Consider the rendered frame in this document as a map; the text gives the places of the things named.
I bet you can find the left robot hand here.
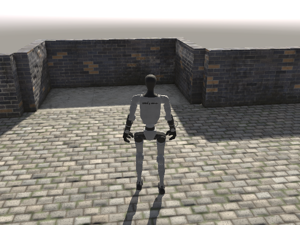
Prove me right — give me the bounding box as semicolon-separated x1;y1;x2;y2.
123;132;134;143

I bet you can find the robot left forearm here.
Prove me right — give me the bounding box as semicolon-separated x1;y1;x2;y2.
124;114;133;134

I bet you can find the robot right foot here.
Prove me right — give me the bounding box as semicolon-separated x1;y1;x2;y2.
158;182;165;195

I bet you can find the right robot thigh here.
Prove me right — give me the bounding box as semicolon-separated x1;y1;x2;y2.
156;131;166;164

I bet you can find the right robot hand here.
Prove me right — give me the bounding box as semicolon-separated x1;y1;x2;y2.
165;130;176;140

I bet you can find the robot left upper arm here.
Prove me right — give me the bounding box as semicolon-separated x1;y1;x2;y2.
128;95;141;121

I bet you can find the robot right upper arm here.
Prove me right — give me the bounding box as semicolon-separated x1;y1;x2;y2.
160;95;172;121

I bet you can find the robot right forearm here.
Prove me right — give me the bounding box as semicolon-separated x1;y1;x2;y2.
167;114;176;132

